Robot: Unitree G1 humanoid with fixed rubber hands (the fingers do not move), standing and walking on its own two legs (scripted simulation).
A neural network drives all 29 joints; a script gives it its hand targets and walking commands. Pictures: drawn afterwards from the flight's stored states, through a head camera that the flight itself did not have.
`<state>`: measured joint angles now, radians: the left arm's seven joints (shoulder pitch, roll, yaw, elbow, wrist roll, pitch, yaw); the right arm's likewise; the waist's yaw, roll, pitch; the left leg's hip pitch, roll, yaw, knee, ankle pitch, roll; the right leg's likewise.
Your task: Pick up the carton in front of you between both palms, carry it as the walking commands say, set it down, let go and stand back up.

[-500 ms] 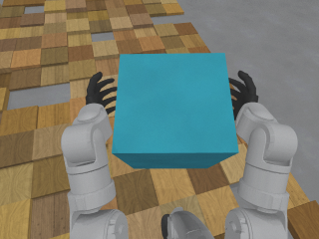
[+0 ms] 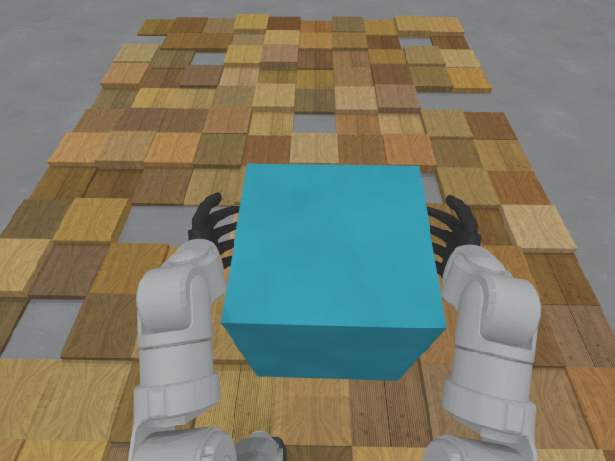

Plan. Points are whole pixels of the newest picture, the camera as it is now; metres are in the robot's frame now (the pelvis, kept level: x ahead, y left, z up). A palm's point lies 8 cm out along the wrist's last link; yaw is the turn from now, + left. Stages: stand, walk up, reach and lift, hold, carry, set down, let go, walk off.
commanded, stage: carry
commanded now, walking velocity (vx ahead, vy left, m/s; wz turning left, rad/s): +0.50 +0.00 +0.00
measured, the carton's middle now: (329, 283) +0.34 +0.01 +0.03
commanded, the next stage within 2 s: none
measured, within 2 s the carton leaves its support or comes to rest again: neither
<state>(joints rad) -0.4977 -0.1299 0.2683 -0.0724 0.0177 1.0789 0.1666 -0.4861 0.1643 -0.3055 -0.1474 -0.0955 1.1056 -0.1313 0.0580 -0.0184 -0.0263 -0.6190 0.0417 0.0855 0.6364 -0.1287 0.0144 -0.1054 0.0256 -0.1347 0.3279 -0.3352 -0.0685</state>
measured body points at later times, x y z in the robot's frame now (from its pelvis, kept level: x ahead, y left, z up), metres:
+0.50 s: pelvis +0.29 +0.03 +0.00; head +0.29 +0.04 +0.45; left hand +0.63 +0.16 +0.10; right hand +0.62 -0.14 +0.12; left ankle +0.16 +0.10 -0.74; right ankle +0.42 -0.09 -0.71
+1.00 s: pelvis +0.60 +0.01 +0.00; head +0.60 +0.02 +0.45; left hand +0.93 +0.18 +0.11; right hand +0.94 -0.13 +0.12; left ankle +0.71 +0.11 -0.72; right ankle +0.47 -0.08 -0.73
